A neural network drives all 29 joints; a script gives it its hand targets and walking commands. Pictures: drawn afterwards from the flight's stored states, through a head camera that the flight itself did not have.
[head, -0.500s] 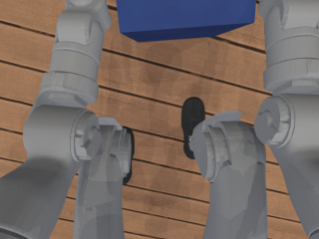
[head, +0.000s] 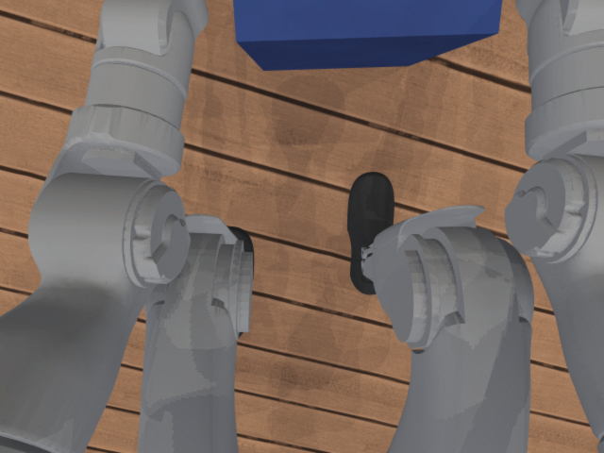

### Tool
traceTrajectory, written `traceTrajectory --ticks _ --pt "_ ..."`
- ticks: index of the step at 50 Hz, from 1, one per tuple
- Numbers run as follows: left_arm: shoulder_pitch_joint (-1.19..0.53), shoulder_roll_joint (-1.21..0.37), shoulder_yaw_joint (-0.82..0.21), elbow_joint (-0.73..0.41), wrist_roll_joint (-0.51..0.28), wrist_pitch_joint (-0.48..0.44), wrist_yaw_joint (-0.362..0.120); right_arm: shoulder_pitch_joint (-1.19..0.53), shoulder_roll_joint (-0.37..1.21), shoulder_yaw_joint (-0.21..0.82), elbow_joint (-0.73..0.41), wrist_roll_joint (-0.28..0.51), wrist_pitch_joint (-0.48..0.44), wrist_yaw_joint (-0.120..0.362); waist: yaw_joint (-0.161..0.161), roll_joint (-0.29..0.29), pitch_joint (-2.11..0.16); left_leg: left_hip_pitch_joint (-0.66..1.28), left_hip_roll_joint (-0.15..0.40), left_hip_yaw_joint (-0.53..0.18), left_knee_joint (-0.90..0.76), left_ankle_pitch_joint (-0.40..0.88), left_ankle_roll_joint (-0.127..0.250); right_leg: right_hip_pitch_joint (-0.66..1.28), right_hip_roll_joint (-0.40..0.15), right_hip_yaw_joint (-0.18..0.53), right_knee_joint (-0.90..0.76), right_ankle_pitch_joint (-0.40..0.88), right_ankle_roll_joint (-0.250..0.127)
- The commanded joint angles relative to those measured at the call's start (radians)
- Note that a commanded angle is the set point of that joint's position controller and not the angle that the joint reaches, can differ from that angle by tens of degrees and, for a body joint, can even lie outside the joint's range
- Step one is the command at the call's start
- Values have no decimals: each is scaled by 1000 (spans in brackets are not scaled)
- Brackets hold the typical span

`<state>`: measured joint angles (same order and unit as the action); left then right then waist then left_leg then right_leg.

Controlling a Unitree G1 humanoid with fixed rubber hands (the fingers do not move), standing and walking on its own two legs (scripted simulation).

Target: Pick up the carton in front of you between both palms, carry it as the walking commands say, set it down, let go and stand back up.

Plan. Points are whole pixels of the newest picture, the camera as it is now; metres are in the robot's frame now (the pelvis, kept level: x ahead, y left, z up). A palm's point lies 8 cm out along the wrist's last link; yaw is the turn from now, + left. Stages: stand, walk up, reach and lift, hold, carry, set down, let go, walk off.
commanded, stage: set down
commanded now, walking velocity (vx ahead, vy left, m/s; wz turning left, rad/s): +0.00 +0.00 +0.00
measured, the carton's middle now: out of the picture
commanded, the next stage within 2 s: let go in 1.78 s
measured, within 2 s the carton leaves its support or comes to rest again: neither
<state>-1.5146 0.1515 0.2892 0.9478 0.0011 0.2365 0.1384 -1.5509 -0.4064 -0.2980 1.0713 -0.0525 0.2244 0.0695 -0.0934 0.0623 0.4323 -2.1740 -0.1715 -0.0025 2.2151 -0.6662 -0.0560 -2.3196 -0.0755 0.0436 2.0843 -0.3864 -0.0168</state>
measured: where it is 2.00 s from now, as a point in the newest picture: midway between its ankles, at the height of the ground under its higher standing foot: (298, 278)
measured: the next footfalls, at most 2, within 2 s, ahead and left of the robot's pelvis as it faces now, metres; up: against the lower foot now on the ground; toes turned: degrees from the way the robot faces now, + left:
none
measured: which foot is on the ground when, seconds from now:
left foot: down 0.00-1.00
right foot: down 0.00-1.00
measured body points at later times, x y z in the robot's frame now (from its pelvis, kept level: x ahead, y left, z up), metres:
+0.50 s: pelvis +0.00 +0.00 -0.01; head +0.38 -0.05 +0.22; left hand +0.58 +0.05 -0.18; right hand +0.55 -0.27 -0.19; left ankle +0.10 +0.11 -0.34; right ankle +0.16 -0.13 -0.34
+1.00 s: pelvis +0.01 +0.00 +0.04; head +0.37 -0.06 +0.29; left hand +0.60 +0.06 -0.10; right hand +0.56 -0.31 -0.10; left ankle +0.10 +0.11 -0.34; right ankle +0.16 -0.13 -0.34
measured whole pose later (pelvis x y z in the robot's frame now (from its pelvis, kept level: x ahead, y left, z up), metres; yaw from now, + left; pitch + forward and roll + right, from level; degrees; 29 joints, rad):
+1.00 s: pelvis +0.01 +0.00 +0.04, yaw -1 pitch +36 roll +3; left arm -1.46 0.24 0.16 0.86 -0.12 0.23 0.20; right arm -1.51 -0.51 -0.23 1.06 0.12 0.15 0.01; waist -0.07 0.05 0.36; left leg -2.06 -0.13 0.01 2.11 -0.69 -0.04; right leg -2.22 -0.04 0.06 1.99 -0.40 0.00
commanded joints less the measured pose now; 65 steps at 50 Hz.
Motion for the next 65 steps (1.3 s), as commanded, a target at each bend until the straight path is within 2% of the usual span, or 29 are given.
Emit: traceTrajectory --ticks 1,14,21,22,23,26,27,29,33,38,42,45,47,50,54,59,65 --pt "-563 -749 -282 -88 -52 -34 -237 -415 796 212 -32 59 -3 225 -52 59 -949 160 -2 65 -254 69 44 704 101 -42 -59 97 -30" --pt "-428 -623 -187 27 22 -19 -242 -298 665 123 56 -1 10 225 -37 76 -732 136 8 45 -237 15 52 619 104 -32 -46 6 -41" --pt "-412 -510 -163 22 33 -33 -212 -283 548 85 74 -14 -13 195 -45 51 -728 187 15 40 -232 31 31 658 92 -33 -32 1 -18" --pt "-389 -434 -142 18 35 -38 -195 -263 474 62 80 -18 -24 178 -46 46 -737 204 20 42 -232 37 25 672 87 -37 -30 5 -9" --pt "-341 -291 -105 17 41 -47 -163 -224 322 18 88 -25 -44 143 -51 39 -748 230 28 43 -232 43 17 689 80 -41 -28 11 2" --pt "-266 163 -54 -10 28 -93 -32 -211 -168 -61 98 0 -133 -7 -58 6 -831 289 46 45 -237 115 -7 757 61 -45 -21 99 19" --pt "-294 198 -76 -1 -3 -100 -8 -263 -215 -44 85 27 -155 -41 -57 -9 -888 288 48 44 -231 146 -10 799 62 -40 -17 145 17" --pt "-322 236 -110 20 -68 -117 16 -320 -273 -17 75 79 -187 -72 -54 -26 -993 283 56 41 -215 210 -15 867 58 -35 5 243 9" --pt "-331 209 -215 26 -176 -135 14 -331 -285 57 85 186 -218 -71 -61 -15 -1150 298 72 42 -206 287 -16 932 40 -28 24 372 -2" --pt "-313 193 -248 -76 -205 -125 11 -291 -290 82 62 231 -205 -58 -75 -11 -1335 315 65 72 -226 314 -27 1075 31 -33 6 455 -12" --pt "-294 222 -204 -207 -184 -96 42 -271 -315 62 -48 218 -166 -61 -66 -40 -1550 379 43 101 -274 314 -25 1238 45 -60 -28 498 -6" --pt "-269 229 -158 -278 -159 -53 67 -264 -316 57 -146 203 -117 -64 -51 -66 -1614 431 28 116 -331 273 -11 1270 63 -86 -85 447 4" --pt "-245 215 -127 -254 -133 -26 72 -254 -291 55 -153 187 -88 -61 -35 -83 -1530 402 25 118 -372 215 -1 1213 71 -94 -132 367 11" --pt "-202 185 -73 -160 -88 -8 61 -227 -230 52 -107 150 -68 -52 -6 -113 -1347 307 28 113 -428 131 7 1092 73 -90 -200 245 21" --pt "-150 163 -14 -83 -36 -19 32 -176 -170 40 -67 100 -68 -41 23 -120 -1257 256 35 109 -484 107 7 1014 78 -81 -273 190 27" --pt "-125 159 7 -94 -16 -35 12 -139 -162 4 -90 56 -69 -43 20 -123 -1326 268 37 113 -548 133 -3 1081 88 -78 -345 220 31" --pt "-105 179 -31 -213 -55 -24 13 -113 -190 -7 -215 64 -43 -55 3 -117 -1548 347 34 124 -633 208 -14 1315 100 -76 -419 366 25"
